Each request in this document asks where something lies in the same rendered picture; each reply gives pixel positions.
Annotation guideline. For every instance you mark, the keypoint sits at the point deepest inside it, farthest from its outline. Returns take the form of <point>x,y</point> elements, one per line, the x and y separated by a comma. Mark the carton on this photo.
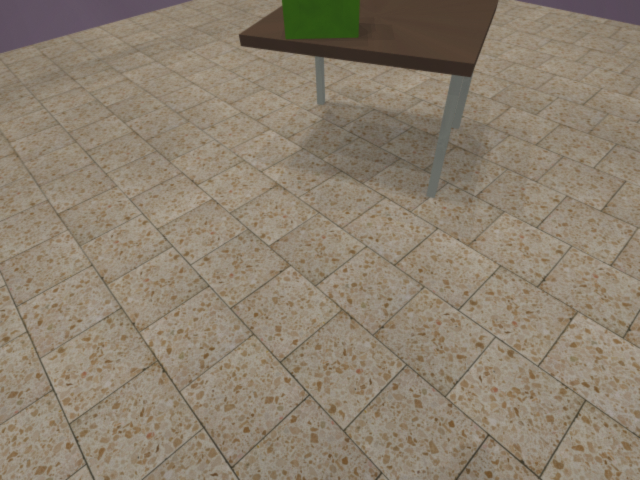
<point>313,19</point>

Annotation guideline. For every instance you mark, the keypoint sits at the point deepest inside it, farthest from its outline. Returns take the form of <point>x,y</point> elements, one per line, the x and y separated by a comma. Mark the table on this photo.
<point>442,36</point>

